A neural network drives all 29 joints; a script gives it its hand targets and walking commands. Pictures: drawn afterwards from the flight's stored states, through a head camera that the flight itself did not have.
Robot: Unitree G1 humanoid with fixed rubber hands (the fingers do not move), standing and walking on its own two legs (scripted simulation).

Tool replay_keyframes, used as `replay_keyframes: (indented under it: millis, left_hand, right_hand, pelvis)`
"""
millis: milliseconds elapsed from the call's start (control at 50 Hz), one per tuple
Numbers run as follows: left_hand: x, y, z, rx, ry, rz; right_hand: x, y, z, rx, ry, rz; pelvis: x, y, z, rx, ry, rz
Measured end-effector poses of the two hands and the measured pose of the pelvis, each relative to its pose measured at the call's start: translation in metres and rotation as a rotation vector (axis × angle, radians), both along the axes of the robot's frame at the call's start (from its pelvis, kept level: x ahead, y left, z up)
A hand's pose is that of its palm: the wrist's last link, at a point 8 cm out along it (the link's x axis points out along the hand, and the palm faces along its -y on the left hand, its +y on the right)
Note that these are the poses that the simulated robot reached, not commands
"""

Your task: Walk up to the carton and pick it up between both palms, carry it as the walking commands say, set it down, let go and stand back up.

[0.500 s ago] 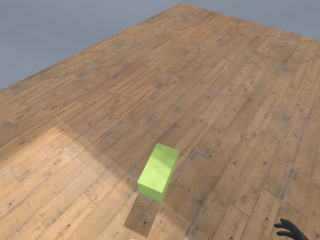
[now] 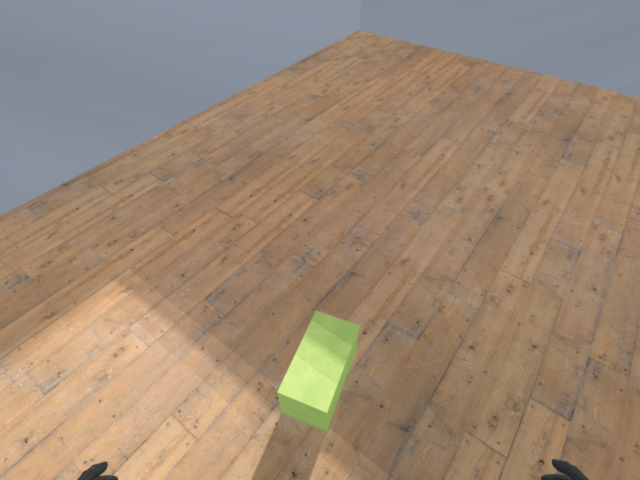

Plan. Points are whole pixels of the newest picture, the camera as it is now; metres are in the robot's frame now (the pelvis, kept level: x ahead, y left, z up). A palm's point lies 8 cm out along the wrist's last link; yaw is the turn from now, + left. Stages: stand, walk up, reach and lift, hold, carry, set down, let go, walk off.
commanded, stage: walk up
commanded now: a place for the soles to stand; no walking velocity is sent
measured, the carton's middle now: (321, 368) +0.60 +0.00 -0.70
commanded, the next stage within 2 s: none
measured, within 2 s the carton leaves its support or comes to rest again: neither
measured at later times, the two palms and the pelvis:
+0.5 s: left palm out of the picture +0.17 +0.47 -0.09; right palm out of the picture +0.12 -0.23 -0.10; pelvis +0.06 +0.12 -0.02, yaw -10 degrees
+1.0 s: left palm (30, 367) +0.35 +0.48 -0.12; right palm (456, 477) +0.17 -0.16 -0.11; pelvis +0.16 +0.19 -0.04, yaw -19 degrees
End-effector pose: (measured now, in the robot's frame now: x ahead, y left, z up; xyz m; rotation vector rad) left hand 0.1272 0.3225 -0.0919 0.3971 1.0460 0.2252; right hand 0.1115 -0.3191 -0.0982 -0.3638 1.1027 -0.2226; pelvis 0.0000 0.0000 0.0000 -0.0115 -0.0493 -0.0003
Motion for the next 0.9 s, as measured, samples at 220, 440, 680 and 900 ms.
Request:
replay_keyframes:
  millis: [220,440,680,900]
  left_hand:
    - [-0.059,0.086,0.008,0.164,0.131,0.002]
    - [0.017,0.150,-0.001,0.188,0.116,-0.112]
    - [0.091,0.180,0.021,0.243,0.041,-0.184]
    - [0.199,0.178,-0.022,0.099,0.004,-0.291]
  right_hand:
    - [0.035,0.011,0.021,-0.019,-0.098,0.016]
    - [0.024,0.082,0.002,-0.023,-0.109,-0.054]
    - [0.030,0.127,-0.031,0.025,-0.032,-0.148]
    - [0.053,0.163,-0.017,-0.054,-0.079,-0.241]
  pelvis:
    - [0.014,0.045,-0.008,-0.015,0.015,-0.068]
    - [0.049,0.111,-0.025,0.005,0.021,-0.150]
    - [0.110,0.148,-0.030,-0.002,0.030,-0.227]
    - [0.149,0.190,-0.037,-0.005,0.021,-0.302]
